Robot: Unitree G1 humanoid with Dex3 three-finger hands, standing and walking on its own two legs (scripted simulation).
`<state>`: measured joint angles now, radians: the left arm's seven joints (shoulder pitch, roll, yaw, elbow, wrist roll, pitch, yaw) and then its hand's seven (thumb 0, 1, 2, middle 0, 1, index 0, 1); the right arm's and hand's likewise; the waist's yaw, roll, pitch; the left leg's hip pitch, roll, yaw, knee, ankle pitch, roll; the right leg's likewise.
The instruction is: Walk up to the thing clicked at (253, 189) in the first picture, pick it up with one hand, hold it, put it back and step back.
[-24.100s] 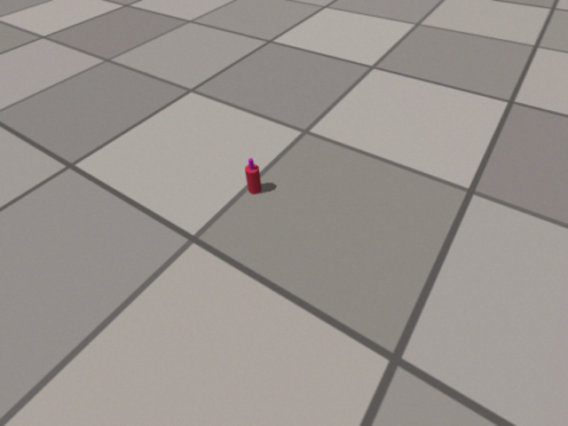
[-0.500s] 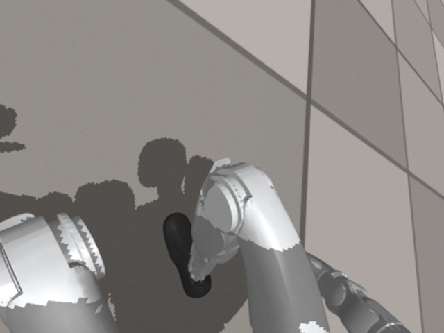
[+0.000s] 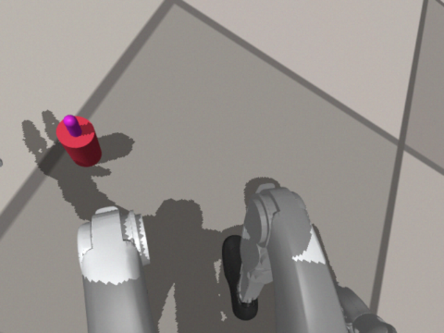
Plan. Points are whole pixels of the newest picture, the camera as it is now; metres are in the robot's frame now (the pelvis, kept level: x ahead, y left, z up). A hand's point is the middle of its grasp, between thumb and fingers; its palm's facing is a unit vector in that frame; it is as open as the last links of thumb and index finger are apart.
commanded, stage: home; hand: left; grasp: from the side
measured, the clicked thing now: (79, 139) +0.49 +0.24 -0.23
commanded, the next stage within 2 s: none
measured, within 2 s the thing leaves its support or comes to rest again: neither
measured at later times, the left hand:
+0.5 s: hand out of the picture +0.31 +0.30 +0.11, palm faces +0.25 -0.86 -0.45, open 17.1 cm
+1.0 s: hand out of the picture +0.25 +0.22 +0.30, palm faces +0.26 -0.91 -0.33, open 17.6 cm
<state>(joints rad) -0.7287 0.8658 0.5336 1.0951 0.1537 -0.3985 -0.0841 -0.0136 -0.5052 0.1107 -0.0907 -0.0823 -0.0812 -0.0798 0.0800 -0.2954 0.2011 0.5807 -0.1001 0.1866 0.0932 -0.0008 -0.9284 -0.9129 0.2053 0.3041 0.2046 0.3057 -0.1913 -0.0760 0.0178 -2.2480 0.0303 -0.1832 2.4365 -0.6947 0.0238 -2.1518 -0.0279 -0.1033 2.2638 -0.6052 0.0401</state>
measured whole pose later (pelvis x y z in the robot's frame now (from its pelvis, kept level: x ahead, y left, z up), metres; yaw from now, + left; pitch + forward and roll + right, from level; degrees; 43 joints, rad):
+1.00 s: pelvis +0.09 +0.00 +0.37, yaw +9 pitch +13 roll -3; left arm 0.39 0.24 0.01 0.06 -0.02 0.25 0.18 -0.01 -0.56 0.04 -0.06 -0.05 -0.05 -0.05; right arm 0.28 -0.20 0.03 0.49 0.04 -0.02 -0.17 0.01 -0.90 -0.91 0.20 0.30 0.20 0.31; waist -0.04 0.04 -0.16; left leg -0.79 0.06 -0.02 1.09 -0.53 -0.01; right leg -0.77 -0.03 -0.06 1.02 -0.48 0.03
